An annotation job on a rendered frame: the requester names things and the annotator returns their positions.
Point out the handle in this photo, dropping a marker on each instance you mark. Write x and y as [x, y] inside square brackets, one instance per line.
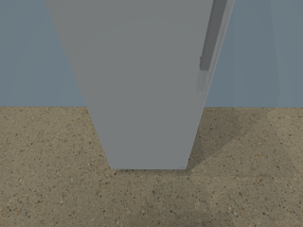
[212, 32]

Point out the fridge door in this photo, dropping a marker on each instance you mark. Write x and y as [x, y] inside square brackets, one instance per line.
[137, 64]

